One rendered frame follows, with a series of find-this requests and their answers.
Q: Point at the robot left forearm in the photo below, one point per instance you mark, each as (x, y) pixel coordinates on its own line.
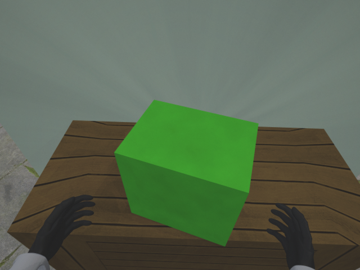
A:
(30, 261)

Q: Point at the pedestal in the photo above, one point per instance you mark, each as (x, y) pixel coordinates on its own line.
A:
(297, 167)

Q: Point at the right robot hand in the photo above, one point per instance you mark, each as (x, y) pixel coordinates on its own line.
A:
(298, 241)

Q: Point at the carton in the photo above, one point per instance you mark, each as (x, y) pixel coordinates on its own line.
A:
(188, 169)

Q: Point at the left robot hand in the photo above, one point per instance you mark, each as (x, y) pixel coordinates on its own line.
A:
(60, 224)

